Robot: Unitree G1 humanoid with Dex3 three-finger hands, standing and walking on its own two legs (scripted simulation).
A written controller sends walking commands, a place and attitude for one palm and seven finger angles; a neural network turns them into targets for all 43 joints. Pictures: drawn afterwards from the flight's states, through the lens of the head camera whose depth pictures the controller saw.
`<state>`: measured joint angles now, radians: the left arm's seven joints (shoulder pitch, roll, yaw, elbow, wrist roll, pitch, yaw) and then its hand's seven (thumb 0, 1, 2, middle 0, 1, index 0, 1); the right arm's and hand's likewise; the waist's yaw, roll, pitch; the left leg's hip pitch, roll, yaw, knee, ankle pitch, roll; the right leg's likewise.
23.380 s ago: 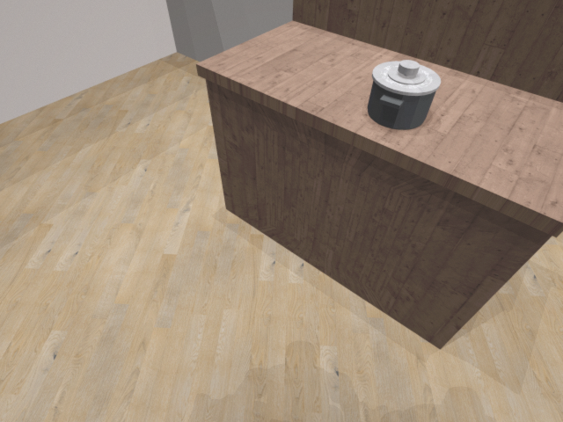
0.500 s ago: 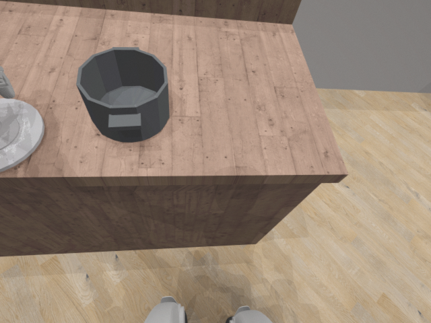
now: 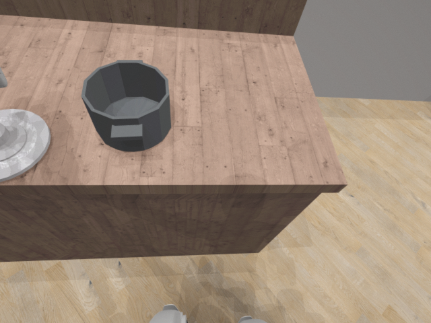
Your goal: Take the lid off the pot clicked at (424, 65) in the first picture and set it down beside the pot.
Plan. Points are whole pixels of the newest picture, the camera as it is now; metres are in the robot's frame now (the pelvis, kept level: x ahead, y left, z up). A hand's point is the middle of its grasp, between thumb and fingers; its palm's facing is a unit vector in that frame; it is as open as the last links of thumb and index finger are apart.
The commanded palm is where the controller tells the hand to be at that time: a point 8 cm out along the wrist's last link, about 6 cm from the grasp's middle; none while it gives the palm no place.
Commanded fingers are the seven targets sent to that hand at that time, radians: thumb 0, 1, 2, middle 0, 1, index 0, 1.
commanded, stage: raise the empty hand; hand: left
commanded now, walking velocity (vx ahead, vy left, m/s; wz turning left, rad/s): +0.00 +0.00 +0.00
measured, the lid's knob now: out of the picture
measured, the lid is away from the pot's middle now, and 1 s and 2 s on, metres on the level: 0.25 0.25 0.25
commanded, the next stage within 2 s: draw the hand back to the body in 0.78 s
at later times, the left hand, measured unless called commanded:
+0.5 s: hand out of the picture +0.45 +0.38 +0.18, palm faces -0.33 -0.16 -0.93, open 11.0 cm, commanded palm +0.48 +0.38 +0.25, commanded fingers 0.00 -0.02 0.67 -0.36 -0.84 -0.36 -0.84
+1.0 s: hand out of the picture +0.46 +0.39 +0.20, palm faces -0.32 -0.15 -0.94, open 11.0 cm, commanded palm +0.46 +0.38 +0.26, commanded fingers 0.00 -0.02 0.67 -0.36 -0.84 -0.36 -0.84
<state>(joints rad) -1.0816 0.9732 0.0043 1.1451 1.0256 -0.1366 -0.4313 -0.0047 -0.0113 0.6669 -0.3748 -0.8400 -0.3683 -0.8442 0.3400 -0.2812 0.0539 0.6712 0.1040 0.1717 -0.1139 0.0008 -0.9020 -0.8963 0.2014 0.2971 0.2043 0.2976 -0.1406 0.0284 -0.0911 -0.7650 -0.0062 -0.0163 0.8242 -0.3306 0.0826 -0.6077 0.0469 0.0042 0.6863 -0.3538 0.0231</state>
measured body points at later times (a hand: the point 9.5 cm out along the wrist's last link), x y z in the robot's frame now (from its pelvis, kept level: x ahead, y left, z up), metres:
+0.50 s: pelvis +0.00 +0.00 +0.01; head +0.08 +0.02 +0.45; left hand +0.46 +0.39 +0.23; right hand +0.03 -0.28 -0.10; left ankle +0.03 +0.06 -0.70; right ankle -0.02 -0.16 -0.70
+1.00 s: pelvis +0.01 +0.00 +0.02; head +0.09 +0.02 +0.46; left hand +0.47 +0.39 +0.25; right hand +0.03 -0.28 -0.10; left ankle +0.03 +0.06 -0.70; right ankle -0.02 -0.16 -0.70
